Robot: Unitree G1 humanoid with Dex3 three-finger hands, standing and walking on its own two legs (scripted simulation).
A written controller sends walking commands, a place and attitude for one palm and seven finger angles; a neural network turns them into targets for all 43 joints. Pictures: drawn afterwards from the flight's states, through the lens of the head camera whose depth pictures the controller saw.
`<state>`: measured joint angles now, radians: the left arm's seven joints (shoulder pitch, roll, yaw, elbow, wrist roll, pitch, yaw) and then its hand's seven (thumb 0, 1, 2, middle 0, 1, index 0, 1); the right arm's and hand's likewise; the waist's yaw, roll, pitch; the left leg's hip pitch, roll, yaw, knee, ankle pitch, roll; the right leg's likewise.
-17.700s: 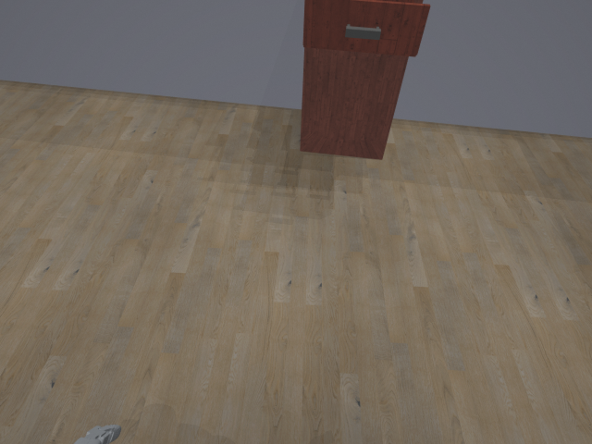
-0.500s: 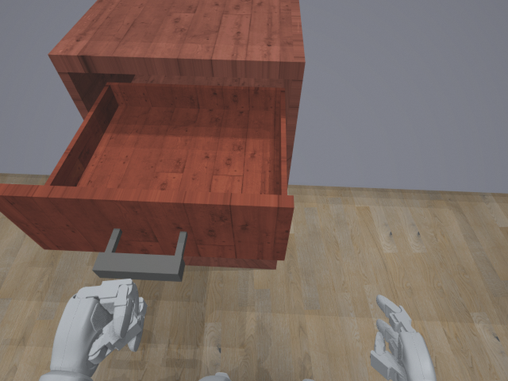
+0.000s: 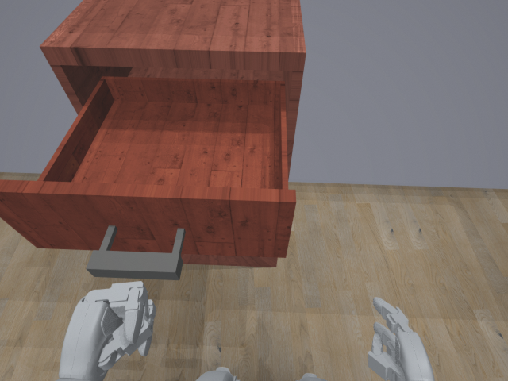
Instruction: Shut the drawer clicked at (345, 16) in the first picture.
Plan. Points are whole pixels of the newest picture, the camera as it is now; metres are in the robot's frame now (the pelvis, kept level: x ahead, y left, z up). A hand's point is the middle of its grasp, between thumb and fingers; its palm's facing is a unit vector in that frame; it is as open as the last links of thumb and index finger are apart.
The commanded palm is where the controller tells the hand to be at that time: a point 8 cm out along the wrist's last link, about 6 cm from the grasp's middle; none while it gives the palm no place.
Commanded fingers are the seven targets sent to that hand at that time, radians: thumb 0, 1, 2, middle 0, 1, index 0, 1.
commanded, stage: push the drawer shut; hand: left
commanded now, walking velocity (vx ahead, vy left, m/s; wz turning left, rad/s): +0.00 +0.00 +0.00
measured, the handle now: (141, 249) +0.28 +0.18 +0.08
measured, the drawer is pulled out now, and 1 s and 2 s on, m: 0.29 0.21 0.09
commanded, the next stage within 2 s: none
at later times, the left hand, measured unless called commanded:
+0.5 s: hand (158, 294) +0.22 +0.14 +0.07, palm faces +0.01 -1.00 -0.09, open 3.2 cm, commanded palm +0.21 +0.21 +0.08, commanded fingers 0.00 0.90 0.90 -1.40 -1.60 -1.40 -1.60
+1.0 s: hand (160, 253) +0.28 +0.16 +0.07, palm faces -0.02 -1.00 -0.05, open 3.1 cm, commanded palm +0.27 +0.22 +0.08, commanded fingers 0.00 0.90 0.90 -1.40 -1.60 -1.40 -1.60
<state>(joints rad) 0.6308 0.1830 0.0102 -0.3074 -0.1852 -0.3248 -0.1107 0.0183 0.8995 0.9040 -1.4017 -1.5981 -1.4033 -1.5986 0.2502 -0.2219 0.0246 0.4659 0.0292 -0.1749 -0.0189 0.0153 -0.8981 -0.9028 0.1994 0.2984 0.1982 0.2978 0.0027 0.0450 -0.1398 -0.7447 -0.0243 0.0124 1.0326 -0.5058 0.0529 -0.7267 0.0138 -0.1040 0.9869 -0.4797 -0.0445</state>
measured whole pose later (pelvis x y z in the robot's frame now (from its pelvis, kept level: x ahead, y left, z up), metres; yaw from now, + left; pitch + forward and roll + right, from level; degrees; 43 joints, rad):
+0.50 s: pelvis +0.01 -0.03 +0.01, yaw +1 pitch +12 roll -1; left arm 0.43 0.24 0.12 -0.11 -0.24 -0.33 -0.17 0.01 0.83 0.92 -1.40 -1.60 -1.40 -1.60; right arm 0.25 -0.26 0.03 0.53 0.04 -0.18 -0.04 0.02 -0.90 -0.90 0.20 0.30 0.20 0.30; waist -0.02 0.05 -0.13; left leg -0.72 0.00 -0.02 0.99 -0.49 0.01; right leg -0.70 0.04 -0.13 0.95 -0.48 -0.09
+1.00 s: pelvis +0.00 -0.02 +0.02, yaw +0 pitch +12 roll -1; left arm 0.11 0.24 0.15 0.17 -0.26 -0.33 -0.22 0.00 0.74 0.87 -1.40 -1.60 -1.40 -1.60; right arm 0.22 -0.26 0.04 0.59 0.04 -0.19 -0.04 0.01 -0.90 -0.90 0.20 0.30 0.20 0.30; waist -0.02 0.04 -0.09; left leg -0.67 -0.02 0.00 0.92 -0.45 0.02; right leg -0.66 0.03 -0.11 0.89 -0.43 -0.07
